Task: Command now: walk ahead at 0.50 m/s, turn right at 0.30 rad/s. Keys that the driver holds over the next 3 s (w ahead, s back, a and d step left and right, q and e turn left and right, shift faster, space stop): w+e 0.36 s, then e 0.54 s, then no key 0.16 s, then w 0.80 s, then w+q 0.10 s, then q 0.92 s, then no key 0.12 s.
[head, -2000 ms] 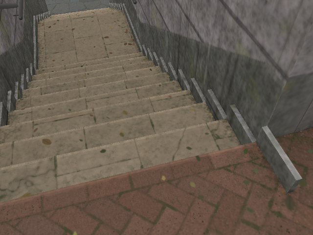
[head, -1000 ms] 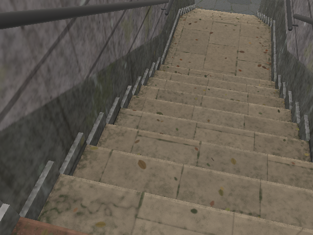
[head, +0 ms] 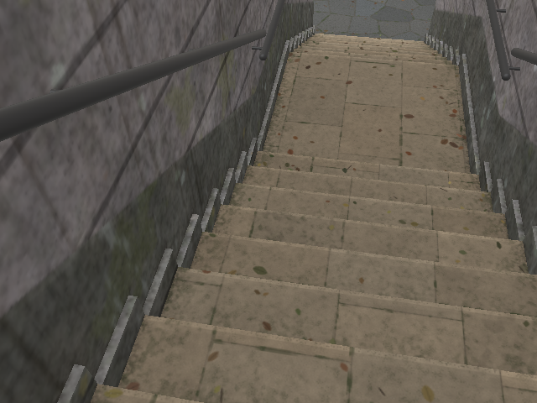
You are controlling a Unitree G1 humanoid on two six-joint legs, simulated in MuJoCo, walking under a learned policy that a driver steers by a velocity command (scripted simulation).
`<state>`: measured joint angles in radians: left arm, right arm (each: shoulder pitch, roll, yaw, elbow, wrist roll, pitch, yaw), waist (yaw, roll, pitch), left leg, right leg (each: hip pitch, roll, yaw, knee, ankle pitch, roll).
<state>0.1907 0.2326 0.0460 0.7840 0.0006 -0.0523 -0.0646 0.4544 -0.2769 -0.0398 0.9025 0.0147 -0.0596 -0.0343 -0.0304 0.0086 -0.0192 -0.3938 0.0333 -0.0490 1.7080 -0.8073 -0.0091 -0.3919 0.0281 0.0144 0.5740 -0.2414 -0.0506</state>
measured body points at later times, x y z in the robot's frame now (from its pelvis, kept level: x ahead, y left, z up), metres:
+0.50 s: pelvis +0.27 +0.02 -0.13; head +0.27 +0.04 +0.32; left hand +0.32 +0.29 -0.27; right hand +0.39 -0.26 -0.20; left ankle +0.36 +0.10 -0.88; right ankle +0.07 -0.10 -0.68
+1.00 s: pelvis +0.34 +0.00 -0.17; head +0.34 -0.01 +0.28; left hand +0.66 +0.05 -0.22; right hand +0.24 -0.28 -0.29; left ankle +0.37 +0.10 -0.88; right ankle +0.31 -0.11 -0.88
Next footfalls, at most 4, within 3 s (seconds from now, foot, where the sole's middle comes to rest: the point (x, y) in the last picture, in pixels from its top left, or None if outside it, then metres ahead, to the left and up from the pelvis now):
0.46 left None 0.40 0.09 -0.92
1.00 right None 0.34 -0.13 -0.92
1.42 left None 0.44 0.06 -0.92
1.94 right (392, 390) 0.64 -0.34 -1.07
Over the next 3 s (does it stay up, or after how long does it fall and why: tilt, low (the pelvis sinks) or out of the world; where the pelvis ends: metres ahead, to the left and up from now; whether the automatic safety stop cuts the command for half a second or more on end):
stays up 0.76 -0.28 -0.47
